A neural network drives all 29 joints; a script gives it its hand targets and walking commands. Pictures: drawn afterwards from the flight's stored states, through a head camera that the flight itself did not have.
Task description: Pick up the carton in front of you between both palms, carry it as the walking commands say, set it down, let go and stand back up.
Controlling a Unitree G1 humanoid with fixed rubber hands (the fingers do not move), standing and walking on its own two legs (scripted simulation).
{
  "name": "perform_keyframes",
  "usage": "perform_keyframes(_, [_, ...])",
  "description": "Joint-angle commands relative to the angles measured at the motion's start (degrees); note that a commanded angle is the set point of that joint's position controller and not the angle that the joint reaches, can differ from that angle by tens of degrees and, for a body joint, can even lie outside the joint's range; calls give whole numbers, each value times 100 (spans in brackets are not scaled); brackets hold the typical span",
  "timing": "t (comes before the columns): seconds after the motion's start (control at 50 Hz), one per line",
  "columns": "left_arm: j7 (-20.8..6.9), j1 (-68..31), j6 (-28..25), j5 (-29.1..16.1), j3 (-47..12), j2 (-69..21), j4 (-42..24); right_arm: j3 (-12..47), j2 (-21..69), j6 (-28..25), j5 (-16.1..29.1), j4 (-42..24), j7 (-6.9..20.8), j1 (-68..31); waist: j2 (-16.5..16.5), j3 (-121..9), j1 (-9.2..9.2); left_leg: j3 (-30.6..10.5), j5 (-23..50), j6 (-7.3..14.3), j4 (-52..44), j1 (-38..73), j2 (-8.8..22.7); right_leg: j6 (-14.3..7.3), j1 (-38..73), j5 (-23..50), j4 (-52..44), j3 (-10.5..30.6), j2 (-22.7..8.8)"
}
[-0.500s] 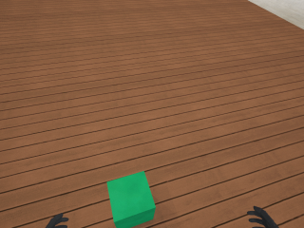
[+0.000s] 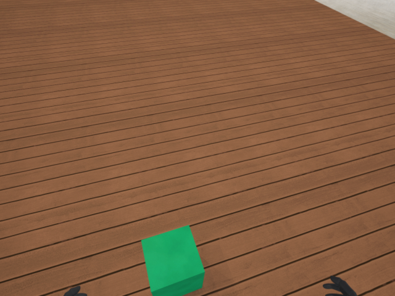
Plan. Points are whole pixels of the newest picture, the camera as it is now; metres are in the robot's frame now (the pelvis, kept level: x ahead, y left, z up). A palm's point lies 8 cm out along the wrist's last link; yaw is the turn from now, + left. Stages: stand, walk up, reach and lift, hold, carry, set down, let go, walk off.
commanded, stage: stand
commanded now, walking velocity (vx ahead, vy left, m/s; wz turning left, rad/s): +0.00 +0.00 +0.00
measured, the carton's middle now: (173, 265) +0.38 +0.10 -0.65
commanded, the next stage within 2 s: none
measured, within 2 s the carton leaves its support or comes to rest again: neither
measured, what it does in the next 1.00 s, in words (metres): stands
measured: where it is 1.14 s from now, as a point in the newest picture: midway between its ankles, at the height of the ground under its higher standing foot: outside the picture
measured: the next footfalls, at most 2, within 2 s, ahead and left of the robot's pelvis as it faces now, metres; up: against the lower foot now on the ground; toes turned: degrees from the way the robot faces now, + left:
none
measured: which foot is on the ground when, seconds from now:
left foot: down 0.00-1.00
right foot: down 0.00-1.00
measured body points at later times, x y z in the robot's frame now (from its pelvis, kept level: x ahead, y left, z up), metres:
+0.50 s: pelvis -0.02 +0.00 +0.00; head -0.02 +0.01 +0.45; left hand +0.08 +0.30 -0.12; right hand +0.09 -0.32 -0.10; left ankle +0.00 +0.10 -0.74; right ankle -0.05 -0.14 -0.74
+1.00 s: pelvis -0.02 -0.01 +0.01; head -0.02 +0.01 +0.45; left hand +0.07 +0.31 -0.12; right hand +0.09 -0.32 -0.10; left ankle +0.00 +0.10 -0.74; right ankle -0.05 -0.14 -0.74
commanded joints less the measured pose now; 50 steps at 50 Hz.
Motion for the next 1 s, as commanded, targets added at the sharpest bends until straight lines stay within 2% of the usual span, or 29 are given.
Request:
perform_keyframes(0.0, [10,-142,-76,-4,165,818,-207,-189,-991,-71,9,-193,-17,-207,237,-213,-2,-621,1452,-8,-418,348,705,-147,-285,1352,-329,281,-466])
perform_keyframes(0.36, [-35,-188,-112,-24,94,972,270,-95,-1158,-92,55,275,15,-307,228,-80,6,-687,1026,-9,-656,337,754,-183,-308,1023,-610,354,-511])
perform_keyframes(0.98, [-73,-303,-126,-53,77,1099,652,-12,-1281,-118,87,593,33,-438,260,-125,26,-747,1206,21,-720,407,807,-213,-244,1102,-723,329,-563])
